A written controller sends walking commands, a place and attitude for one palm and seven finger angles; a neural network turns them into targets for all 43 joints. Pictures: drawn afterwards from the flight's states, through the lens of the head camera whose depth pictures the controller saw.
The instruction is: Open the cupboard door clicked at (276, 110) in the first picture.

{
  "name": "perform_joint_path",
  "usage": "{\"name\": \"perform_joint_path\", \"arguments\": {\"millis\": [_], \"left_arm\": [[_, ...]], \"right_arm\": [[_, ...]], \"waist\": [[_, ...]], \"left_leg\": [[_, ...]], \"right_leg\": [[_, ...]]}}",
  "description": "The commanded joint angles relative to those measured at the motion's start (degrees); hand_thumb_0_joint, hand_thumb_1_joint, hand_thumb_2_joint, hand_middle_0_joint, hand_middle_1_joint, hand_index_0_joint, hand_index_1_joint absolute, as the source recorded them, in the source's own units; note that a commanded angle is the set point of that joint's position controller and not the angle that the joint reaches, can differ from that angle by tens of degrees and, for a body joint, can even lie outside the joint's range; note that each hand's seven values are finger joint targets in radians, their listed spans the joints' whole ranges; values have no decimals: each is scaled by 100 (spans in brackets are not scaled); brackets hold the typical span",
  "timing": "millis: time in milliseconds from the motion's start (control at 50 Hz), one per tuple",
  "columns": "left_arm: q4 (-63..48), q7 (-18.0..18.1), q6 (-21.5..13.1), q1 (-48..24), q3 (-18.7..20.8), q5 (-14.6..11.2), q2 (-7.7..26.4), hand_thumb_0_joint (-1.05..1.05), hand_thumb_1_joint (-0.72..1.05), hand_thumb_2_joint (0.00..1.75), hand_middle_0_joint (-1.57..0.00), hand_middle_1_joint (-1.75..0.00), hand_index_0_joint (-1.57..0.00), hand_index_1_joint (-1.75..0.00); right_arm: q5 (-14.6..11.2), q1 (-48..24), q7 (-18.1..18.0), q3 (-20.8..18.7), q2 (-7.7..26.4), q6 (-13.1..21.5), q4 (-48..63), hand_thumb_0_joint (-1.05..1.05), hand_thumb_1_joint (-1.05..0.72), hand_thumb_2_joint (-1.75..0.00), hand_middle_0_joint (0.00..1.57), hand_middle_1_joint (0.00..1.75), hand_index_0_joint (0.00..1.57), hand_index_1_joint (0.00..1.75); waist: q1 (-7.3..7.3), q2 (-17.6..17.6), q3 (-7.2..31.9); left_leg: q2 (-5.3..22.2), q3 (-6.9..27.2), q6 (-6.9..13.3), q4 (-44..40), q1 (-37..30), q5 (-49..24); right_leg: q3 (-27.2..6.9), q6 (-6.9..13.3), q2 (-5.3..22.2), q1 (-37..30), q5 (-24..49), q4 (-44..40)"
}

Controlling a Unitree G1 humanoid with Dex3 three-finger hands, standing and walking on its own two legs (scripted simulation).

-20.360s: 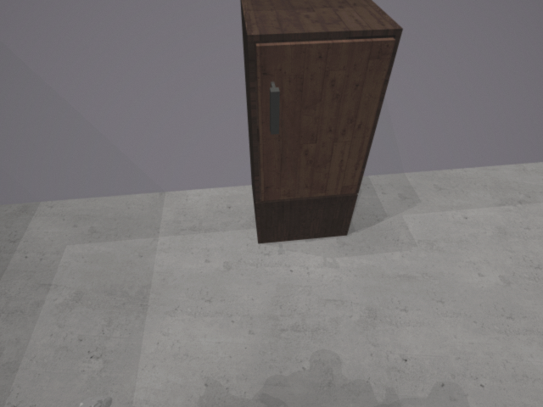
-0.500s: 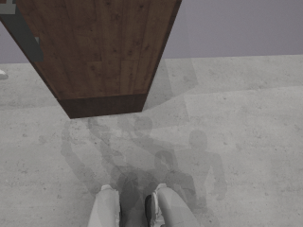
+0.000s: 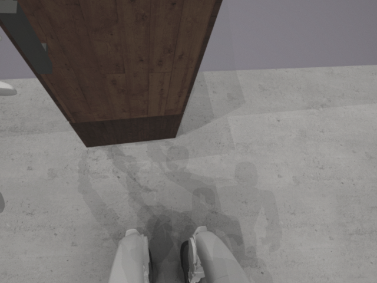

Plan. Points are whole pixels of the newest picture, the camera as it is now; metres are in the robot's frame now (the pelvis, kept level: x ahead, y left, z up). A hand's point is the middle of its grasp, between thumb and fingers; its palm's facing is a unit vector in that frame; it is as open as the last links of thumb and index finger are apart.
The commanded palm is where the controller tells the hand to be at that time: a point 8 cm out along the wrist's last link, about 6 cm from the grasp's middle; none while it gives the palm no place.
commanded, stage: slide the fingers in behind the handle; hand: left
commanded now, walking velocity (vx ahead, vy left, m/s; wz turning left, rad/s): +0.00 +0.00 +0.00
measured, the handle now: (29, 32) +0.57 +0.26 +0.07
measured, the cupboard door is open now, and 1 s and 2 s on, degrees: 0 0 0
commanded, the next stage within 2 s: close the thumb around the handle in 1.48 s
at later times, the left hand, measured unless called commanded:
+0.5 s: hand (10, 55) +0.52 +0.28 +0.07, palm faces +0.07 -1.00 -0.02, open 14.0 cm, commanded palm +0.51 +0.30 +0.06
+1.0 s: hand (34, 54) +0.52 +0.24 +0.07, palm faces +0.10 -1.00 -0.01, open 14.0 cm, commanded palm +0.51 +0.27 +0.06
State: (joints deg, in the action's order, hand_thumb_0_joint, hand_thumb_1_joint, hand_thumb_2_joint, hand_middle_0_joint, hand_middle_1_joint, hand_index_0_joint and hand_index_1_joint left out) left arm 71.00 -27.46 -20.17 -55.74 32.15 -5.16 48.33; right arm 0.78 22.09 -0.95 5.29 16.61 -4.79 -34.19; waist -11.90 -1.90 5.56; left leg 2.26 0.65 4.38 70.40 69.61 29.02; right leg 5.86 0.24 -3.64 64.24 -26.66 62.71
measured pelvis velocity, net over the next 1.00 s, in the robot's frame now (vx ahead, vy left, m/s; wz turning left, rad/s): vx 0.01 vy -0.01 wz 0.01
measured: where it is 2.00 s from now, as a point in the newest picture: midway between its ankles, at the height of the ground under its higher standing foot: (168, 279)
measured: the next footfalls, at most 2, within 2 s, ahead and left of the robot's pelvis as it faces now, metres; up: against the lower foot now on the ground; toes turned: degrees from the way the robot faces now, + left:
none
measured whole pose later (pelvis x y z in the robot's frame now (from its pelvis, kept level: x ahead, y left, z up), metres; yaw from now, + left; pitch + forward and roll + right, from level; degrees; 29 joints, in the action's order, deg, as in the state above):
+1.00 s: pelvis +0.01 -0.01 +0.01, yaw +1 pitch +27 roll -6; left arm 69.0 -18.6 -23.2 -53.3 27.7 -5.9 37.5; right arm 1.1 21.4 0.1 3.9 15.9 -4.8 -35.2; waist -11.1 -2.1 6.2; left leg 2.3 0.0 3.3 68.7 66.2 29.3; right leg 5.0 1.3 -3.7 62.0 -27.7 62.8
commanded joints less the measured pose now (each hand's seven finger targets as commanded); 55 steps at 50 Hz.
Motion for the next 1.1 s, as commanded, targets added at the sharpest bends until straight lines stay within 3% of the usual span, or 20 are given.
{"name": "perform_joint_path", "arguments": {"millis": [0, 40, 100, 160, 180, 200, 260, 420, 480, 520, 580, 620, 660, 700, 780, 820, 900, 960, 1040, 1080], "left_arm": [[-1236, 62, -328, -2095, -15, -112, 1523, 0, -50, 30, -30, -120, -30, -120], [-1292, 88, -333, -2042, -26, -160, 1425, 0, -50, 30, -30, -120, -30, -120], [-1096, 160, -271, -2043, 69, -205, 1493, 0, -50, 30, -30, -120, -30, -120], [-1292, 297, -362, -2161, 207, -119, 1712, 0, -50, 30, -30, -120, -30, -120], [-1257, 325, -382, -2140, 102, -77, 1602, 0, -50, 30, -30, -120, -30, -120], [-1338, 383, -430, -2163, 214, -44, 1770, 0, -50, 30, -30, -120, -30, -120], [-1512, 405, -534, -2110, 234, -47, 1721, 0, -50, 30, -30, -120, -30, -120], [-1484, 298, -391, -2130, -275, -220, 891, 0, -50, 30, -30, -120, -30, -120], [-1338, 445, -337, -2155, -204, -222, 934, 0, -50, 30, -30, -120, -30, -120], [-1511, 537, -417, -2117, -44, -218, 1064, 0, -50, 30, -30, -120, -30, -120], [-1645, 625, -512, -2160, -335, -136, 734, 0, -50, 30, -30, -120, -30, -120], [-1544, 644, -549, -2091, -412, -137, 587, 0, -50, 30, -30, -120, -30, -120], [-1438, 675, -540, -2050, -210, -178, 787, 0, -50, 30, -30, -120, -30, -120], [-1324, 696, -492, -1920, -213, -207, 718, 0, -50, 30, -30, -120, -30, -120], [-1519, 779, -564, -1990, -315, -102, 676, 0, -50, 30, -30, -120, -30, -120], [-1548, 820, -617, -2127, -360, -136, 573, 0, -50, 30, -30, -120, -30, -120], [-1492, 891, -649, -2120, -420, -172, 390, 0, -50, 30, -30, -120, -30, -120], [-1256, 971, -602, -2181, -326, -117, 566, 0, -50, 30, -30, -120, -30, -120], [-1607, 1025, -711, -2377, -592, -33, 222, 0, -50, 30, -30, -120, -30, -120], [-1513, 1042, -693, -2276, -790, -36, -82, 0, -50, 30, -30, -120, -30, -120]], "right_arm": [[6, 1125, -96, -488, 1311, 27, 96, 0, -90, -90, 20, 30, 20, 30], [7, 1160, -87, -505, 1304, 14, 95, 0, -90, -90, 20, 30, 20, 30], [-16, 1107, -105, -487, 1294, 27, 122, 0, -90, -90, 20, 30, 20, 30], [8, 1125, -97, -482, 1273, 61, 135, 0, -90, -90, 20, 30, 20, 30], [5, 1108, -84, -477, 1258, 61, 131, 0, -90, -90, 20, 30, 20, 30], [16, 1103, -87, -480, 1274, 69, 146, 0, -90, -90, 20, 30, 20, 30], [31, 1122, -55, -505, 1248, 68, 122, 0, -90, -90, 20, 30, 20, 30], [-13, 1111, -51, -537, 1193, 16, 33, 0, -90, -90, 20, 30, 20, 30], [-4, 1133, -71, -534, 1201, 22, -2, 0, -90, -90, 20, 30, 20, 30], [18, 1160, -61, -545, 1183, 43, 18, 0, -90, -90, 20, 30, 20, 30], [31, 1121, -4, -538, 1124, 28, 9, 0, -90, -90, 20, 30, 20, 30], [24, 1114, 9, -549, 1115, 20, 4, 0, -90, -90, 20, 30, 20, 30], [20, 1097, -11, -552, 1137, 15, 7, 0, -90, -90, 20, 30, 20, 30], [-1, 1075, -11, -542, 1119, 22, 46, 0, -90, -90, 20, 30, 20, 30], [11, 1048, 18, -539, 1093, 14, 63, 0, -90, -90, 20, 30, 20, 30], [19, 1057, 14, -539, 1080, 31, 41, 0, -90, -90, 20, 30, 20, 30], [10, 1011, 20, -552, 1065, 43, 34, 0, -90, -90, 20, 30, 20, 30], [12, 1055, 9, -536, 1105, 37, 8, 0, -90, -90, 20, 30, 20, 30], [53, 1108, 38, -586, 1073, 53, -28, 0, -90, -90, 20, 30, 20, 30], [57, 1094, 64, -600, 1060, 38, -55, 0, -90, -90, 20, 30, 20, 30]], "waist": [[-30, -1526, 2993], [-24, -1546, 3070], [-64, -1162, 2845], [28, -1444, 3028], [-25, -1364, 2977], [22, -1367, 2979], [51, -1542, 3281], [-47, -1519, 3095], [-94, -1203, 2970], [12, -1266, 3194], [-22, -1427, 3159], [-59, -1283, 3034], [-9, -1110, 3070], [5, -983, 3040], [52, -1297, 3034], [-37, -1123, 2994], [-24, -1170, 3041], [-70, -963, 2840], [-69, -1382, 3248], [-103, -1321, 3075]], "left_leg": [[211, 959, -429, -939, -3784, -2656], [221, 957, -441, -934, -3923, -2898], [170, 801, -310, -890, -3323, -2435], [151, 751, -322, -857, -3366, -2589], [159, 743, -318, -842, -3357, -2536], [158, 744, -319, -841, -3298, -2510], [161, 717, -342, -774, -3544, -2930], [167, 774, -328, -841, -3813, -2952], [154, 740, -300, -849, -3548, -2804], [127, 698, -299, -810, -3588, -3041], [134, 682, -335, -831, -3746, -3118], [130, 672, -307, -821, -3670, -3017], [102, 615, -275, -822, -3405, -2829], [71, 551, -243, -833, -3184, -2725], [87, 568, -288, -874, -3431, -2799], [89, 570, -250, -846, -3380, -2732], [68, 550, -267, -861, -3336, -2635], [71, 554, -245, -863, -3118, -2454], [98, 652, -315, -863, -3728, -2793], [123, 705, -346, -914, -3798, -2723]], "right_leg": [[-134, 140, -49, -66, 1011, -566], [-134, 139, -53, -71, 1109, -583], [-205, 104, -55, -355, 1073, -623], [-234, 128, -50, -474, 1168, -566], [-237, 122, -56, -418, 1139, -570], [-248, 132, -57, -490, 1120, -552], [-256, 133, -62, -588, 1375, -512], [-215, 137, -59, -357, 1341, -600], [-236, 101, -53, -497, 1373, -633], [-258, 124, -53, -683, 1554, -579], [-261, 112, -50, -606, 1554, -607], [-269, 131, -68, -611, 1543, -622], [-312, 110, -61, -863, 1576, -627], [-337, 96, -53, -1040, 1633, -634], [-321, 114, -45, -873, 1565, -619], [-336, 114, -59, -891, 1577, -627], [-348, 104, -45, -906, 1529, -632], [-351, 95, -42, -879, 1425, -631], [-305, 127, -34, -618, 1448, -583], [-259, 134, -37, -458, 1311, -628]]}}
